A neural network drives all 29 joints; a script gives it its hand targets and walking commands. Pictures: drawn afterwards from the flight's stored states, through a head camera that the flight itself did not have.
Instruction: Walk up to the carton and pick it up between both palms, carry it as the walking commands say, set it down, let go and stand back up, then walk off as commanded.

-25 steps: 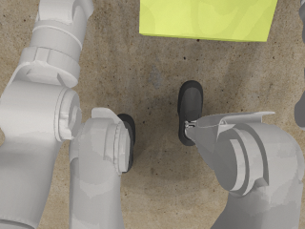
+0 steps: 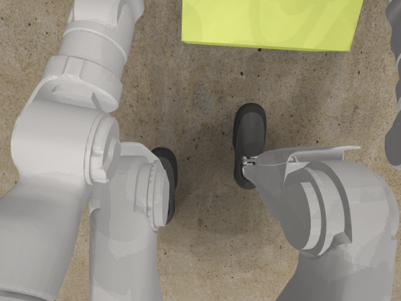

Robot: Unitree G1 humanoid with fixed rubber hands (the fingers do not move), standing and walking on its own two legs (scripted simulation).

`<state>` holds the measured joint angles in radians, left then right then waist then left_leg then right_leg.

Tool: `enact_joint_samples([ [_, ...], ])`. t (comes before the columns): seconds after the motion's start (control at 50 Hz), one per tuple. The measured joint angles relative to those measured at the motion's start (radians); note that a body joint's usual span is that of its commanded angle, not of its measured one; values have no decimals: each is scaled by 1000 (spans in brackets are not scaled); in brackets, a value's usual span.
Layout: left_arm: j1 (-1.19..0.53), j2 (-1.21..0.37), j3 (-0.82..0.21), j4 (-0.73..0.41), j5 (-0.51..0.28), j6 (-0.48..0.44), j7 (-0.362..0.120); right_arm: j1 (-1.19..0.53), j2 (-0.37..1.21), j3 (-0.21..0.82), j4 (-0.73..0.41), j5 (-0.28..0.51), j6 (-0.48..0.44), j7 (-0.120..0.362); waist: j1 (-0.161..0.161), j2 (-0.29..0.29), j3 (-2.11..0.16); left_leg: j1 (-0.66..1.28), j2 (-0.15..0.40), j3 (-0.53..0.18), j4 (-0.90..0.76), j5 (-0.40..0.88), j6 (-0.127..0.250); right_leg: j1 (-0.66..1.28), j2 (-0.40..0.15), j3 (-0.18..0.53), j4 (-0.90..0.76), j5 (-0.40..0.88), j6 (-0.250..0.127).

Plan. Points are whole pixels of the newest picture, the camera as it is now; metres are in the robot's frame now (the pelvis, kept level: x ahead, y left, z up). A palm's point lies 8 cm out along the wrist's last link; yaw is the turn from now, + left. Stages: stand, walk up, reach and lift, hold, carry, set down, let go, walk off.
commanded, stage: reach and lift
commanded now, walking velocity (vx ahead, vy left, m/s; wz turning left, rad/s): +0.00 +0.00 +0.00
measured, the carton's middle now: out of the picture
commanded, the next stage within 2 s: none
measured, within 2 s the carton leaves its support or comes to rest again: leaves its support in 1.02 s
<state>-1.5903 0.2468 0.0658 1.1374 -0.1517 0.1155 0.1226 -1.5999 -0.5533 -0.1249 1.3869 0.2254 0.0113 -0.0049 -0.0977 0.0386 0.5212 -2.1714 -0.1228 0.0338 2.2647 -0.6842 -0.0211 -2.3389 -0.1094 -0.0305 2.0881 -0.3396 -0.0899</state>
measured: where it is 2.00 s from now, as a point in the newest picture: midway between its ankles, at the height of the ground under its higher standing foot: (203, 179)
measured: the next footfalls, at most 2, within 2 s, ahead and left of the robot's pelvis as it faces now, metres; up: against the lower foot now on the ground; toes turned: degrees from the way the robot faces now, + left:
none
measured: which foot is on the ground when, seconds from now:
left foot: down 0.00-1.00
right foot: down 0.00-1.00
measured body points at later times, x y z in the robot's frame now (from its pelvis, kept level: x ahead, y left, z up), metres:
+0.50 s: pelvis +0.00 +0.00 +0.00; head +0.38 -0.05 +0.21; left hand +0.56 +0.03 -0.21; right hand +0.52 -0.31 -0.21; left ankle +0.09 +0.11 -0.33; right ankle +0.17 -0.11 -0.33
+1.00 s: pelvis +0.00 +0.00 +0.00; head +0.38 -0.05 +0.21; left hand +0.57 +0.05 -0.20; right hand +0.53 -0.29 -0.20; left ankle +0.09 +0.11 -0.33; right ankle +0.17 -0.11 -0.33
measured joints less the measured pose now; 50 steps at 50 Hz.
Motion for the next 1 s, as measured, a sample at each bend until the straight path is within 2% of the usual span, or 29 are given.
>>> enact_joint_samples([
  [0.28,10,-48,26,-13,38,-20,13,-13,3,67,10,58,-6,-16,-1,-17,0,2,6,-3,-14,3,-5,-3,5,-3,-12,6,-7],
  [0.44,18,-72,93,-30,88,-4,15,-33,-12,141,29,99,15,-2,2,-4,0,-1,4,-7,-3,2,-6,-3,1,-9,-4,5,-12],
  [0.58,33,-76,113,-55,118,28,-10,-24,-25,165,11,117,43,27,-4,17,0,-4,-5,-6,20,-6,-1,-3,-10,-8,20,-6,-12],
  [0.66,35,-73,115,-58,117,34,-22,-20,-25,161,6,122,49,27,-5,18,0,-4,-5,-5,25,-8,2,-4,-10,-8,24,-8,-11],
  [0.78,34,-72,99,-60,102,42,-12,-11,-26,171,-15,131,61,12,0,20,0,-6,-2,-7,30,-9,6,-2,-9,-11,24,-7,-7],
  [0.88,36,-74,84,-72,96,53,10,-14,-25,174,-27,134,73,-4,9,29,-1,-7,-2,-7,25,-6,10,2,-8,-10,17,-6,-2],
  [1.0,58,-53,44,-137,34,90,45,-15,-12,178,-91,113,114,-37,16,45,2,-3,-7,0,10,6,12,10,-10,-1,6,-2,4],
])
